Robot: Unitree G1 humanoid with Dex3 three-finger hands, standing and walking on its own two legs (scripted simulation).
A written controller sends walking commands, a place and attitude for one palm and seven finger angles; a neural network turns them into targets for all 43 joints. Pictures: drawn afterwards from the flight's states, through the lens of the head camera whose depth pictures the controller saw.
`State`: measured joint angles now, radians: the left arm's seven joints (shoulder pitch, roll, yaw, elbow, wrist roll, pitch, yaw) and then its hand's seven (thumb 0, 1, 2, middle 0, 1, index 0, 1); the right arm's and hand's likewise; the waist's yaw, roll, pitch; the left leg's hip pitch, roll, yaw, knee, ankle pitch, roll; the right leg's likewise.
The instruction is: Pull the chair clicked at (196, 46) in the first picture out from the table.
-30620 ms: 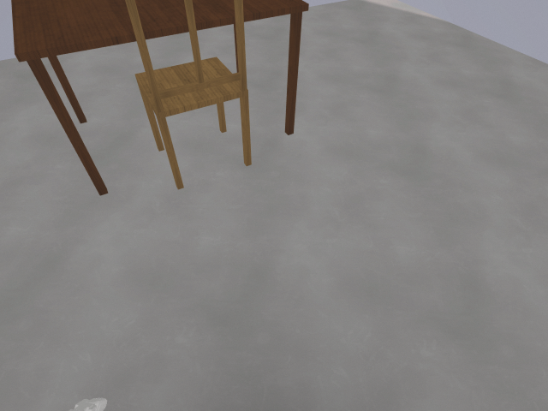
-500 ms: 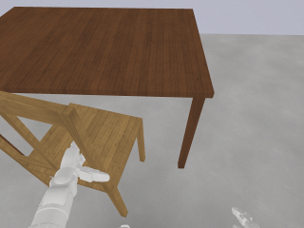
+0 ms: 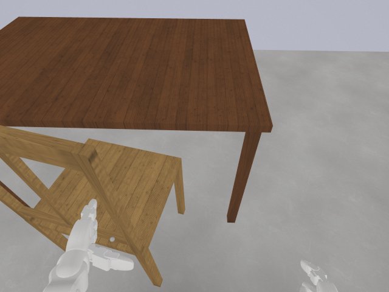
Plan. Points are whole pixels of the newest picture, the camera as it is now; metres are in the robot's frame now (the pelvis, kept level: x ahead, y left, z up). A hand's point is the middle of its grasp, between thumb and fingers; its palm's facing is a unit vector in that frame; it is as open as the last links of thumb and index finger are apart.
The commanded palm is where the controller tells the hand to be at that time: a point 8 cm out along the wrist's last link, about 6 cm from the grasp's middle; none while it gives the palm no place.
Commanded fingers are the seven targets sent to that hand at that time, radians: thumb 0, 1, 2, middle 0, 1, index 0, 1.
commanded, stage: draw the fingers out of the gap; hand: left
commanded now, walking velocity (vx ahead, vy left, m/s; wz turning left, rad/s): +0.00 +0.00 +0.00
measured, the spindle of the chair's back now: (44, 193) +0.35 +0.37 -0.02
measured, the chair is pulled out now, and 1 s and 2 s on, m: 0.12 0.12 0.12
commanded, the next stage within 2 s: draw the hand back to the body in 0.44 s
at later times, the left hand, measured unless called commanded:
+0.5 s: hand (99, 284) +0.16 +0.19 -0.03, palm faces +0.12 -0.98 -0.18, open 17.5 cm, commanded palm +0.13 +0.24 -0.01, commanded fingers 0.00 -0.55 0.20 0.00 0.00 0.00 0.00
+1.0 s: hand (72, 282) +0.15 +0.20 +0.06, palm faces +0.03 -1.00 -0.08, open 17.5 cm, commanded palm +0.11 +0.26 +0.08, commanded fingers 0.00 -0.44 0.25 -0.01 -0.02 -0.01 -0.02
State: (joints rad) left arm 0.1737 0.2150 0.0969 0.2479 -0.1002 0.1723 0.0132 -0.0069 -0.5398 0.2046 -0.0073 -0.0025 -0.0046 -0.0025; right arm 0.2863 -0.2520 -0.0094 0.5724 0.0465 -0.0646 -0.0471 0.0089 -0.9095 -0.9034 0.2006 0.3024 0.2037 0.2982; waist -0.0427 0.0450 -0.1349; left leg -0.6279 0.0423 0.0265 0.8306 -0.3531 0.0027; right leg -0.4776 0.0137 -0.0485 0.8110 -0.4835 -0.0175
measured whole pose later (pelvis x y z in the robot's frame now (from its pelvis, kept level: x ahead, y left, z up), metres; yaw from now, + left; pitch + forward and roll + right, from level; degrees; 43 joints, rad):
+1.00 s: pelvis -0.03 -0.01 -0.03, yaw +2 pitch +6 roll -3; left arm 0.54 0.28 0.21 -0.20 -0.34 -0.22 -0.29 -0.01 -0.55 0.20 -0.01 0.00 0.00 0.00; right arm 0.24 -0.20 0.01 0.60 0.06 -0.26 -0.08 0.01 -0.91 -0.90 0.20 0.30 0.20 0.30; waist 0.00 0.08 -0.12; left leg -0.74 0.05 -0.04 1.01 -0.38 -0.01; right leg -0.56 0.03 -0.11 0.98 -0.53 -0.03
